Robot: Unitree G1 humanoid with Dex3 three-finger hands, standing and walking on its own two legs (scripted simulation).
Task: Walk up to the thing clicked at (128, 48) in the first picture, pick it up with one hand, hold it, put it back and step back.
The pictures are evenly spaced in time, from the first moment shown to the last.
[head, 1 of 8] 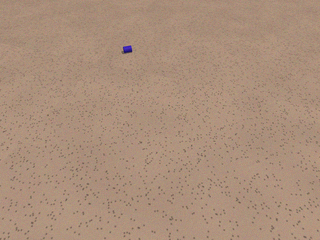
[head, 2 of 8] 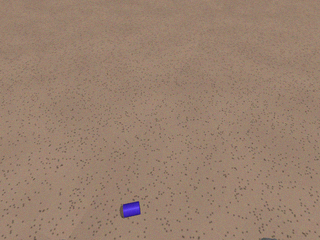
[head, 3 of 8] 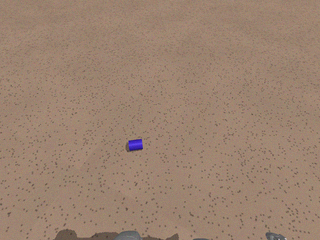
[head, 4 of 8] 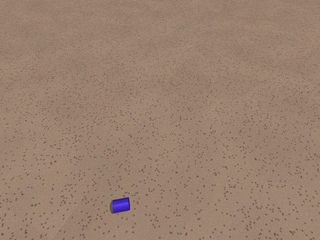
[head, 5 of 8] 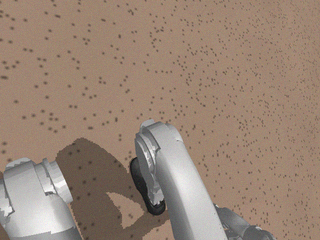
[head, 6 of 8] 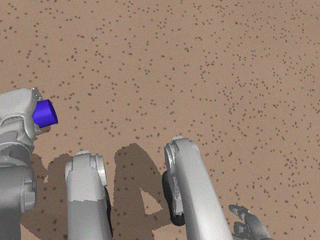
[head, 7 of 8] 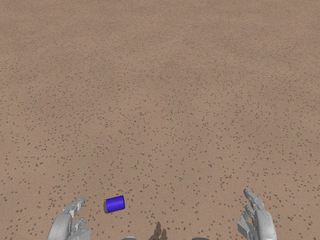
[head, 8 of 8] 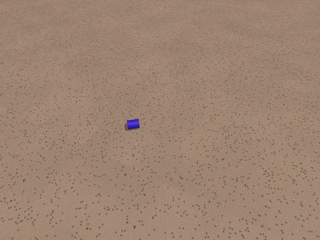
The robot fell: no
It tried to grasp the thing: yes
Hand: left
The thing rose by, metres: 0.66
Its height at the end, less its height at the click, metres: +0.00
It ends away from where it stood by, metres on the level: 0.00
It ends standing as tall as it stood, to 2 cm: yes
